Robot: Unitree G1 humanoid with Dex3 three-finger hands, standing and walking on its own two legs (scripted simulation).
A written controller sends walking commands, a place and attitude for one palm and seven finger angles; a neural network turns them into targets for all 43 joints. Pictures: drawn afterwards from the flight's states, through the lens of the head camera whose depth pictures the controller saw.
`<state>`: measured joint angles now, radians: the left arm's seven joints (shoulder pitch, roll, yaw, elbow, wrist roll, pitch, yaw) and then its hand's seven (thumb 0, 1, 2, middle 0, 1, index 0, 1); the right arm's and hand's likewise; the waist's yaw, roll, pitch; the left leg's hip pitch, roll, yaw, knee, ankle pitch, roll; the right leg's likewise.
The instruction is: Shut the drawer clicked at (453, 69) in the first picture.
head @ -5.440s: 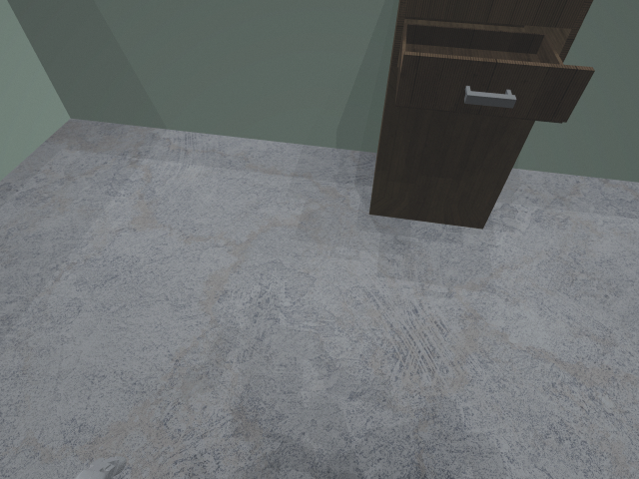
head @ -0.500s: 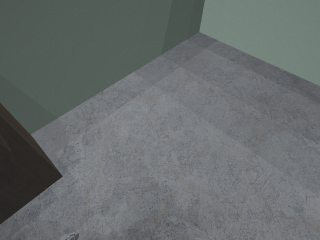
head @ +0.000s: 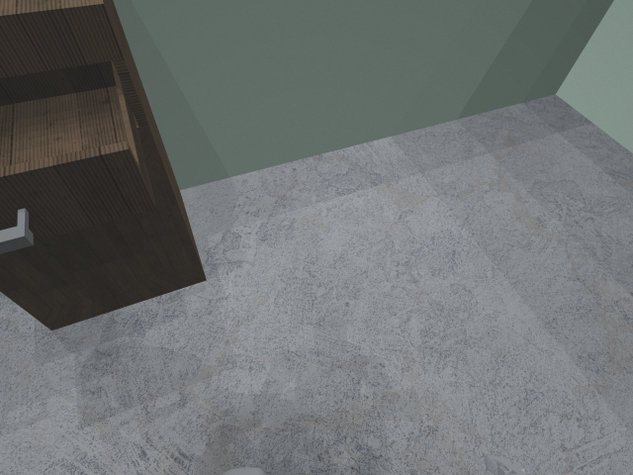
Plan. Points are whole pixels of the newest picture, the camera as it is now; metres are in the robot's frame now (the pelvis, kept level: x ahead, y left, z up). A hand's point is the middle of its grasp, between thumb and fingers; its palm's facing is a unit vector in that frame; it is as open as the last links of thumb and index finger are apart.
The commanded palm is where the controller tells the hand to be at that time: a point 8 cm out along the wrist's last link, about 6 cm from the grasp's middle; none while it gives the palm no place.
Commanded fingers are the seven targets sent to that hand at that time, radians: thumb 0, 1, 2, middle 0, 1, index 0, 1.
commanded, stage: turn to face it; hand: left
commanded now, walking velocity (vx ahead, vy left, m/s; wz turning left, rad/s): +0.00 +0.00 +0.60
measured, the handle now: out of the picture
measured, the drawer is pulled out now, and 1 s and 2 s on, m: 0.25 0.25 0.25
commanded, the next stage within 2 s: take the last steps up to it in 0.66 s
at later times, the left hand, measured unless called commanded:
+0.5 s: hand out of the picture +0.09 +0.20 -0.12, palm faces +0.26 -0.92 -0.29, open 7.4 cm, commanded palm none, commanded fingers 0.00 0.90 0.90 -0.20 -0.30 -0.20 -0.30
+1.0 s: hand out of the picture -0.15 +0.17 -0.17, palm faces +0.52 -0.82 -0.23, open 7.4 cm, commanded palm none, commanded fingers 0.00 0.90 0.90 -0.20 -0.30 -0.20 -0.30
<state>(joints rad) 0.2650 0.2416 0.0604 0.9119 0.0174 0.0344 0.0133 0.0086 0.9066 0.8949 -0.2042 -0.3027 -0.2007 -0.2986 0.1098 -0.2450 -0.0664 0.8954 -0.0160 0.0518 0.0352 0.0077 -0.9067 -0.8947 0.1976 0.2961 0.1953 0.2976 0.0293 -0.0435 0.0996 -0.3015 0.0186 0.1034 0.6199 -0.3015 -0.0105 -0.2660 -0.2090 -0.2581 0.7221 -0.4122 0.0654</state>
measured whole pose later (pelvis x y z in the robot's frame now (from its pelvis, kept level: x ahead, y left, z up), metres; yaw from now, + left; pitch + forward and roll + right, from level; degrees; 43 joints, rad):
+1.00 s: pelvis -0.02 +0.01 +0.01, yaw +26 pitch -1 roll -1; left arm 0.38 0.24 0.06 1.06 0.03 0.04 0.01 0.01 0.91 0.90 -0.20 -0.30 -0.20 -0.30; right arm 0.17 -0.20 -0.03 0.97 -0.02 0.00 0.01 0.01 -0.91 -0.89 0.20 0.30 0.20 0.30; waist 0.06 -0.04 0.04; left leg -0.19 0.00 0.08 0.56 -0.35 0.04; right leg -0.30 -0.11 -0.13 0.80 -0.49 0.03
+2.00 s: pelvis +0.19 +0.11 +0.01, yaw +28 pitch -2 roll -1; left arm 0.33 0.13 0.02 1.12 0.01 0.00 0.03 0.01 0.92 0.90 -0.20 -0.30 -0.20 -0.30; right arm 0.19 -0.17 -0.03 1.06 -0.01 0.00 -0.03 0.01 -0.92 -0.89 0.20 0.30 0.19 0.30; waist 0.05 0.02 0.02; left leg -0.26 0.06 0.03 0.50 -0.20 -0.02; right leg -0.19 0.01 -0.15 0.47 -0.25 -0.04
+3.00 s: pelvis +0.18 +0.09 +0.01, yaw +27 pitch -1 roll -1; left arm 0.31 0.12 0.00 1.10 0.01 -0.01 0.05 0.01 0.92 0.90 -0.20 -0.30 -0.20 -0.30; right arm 0.35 -0.12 0.00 1.08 -0.01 -0.01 -0.02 0.01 -0.91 -0.89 0.20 0.30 0.19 0.30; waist -0.02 0.03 0.02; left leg -0.25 0.03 0.03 0.57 -0.30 0.01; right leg -0.21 0.02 -0.07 0.51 -0.29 -0.03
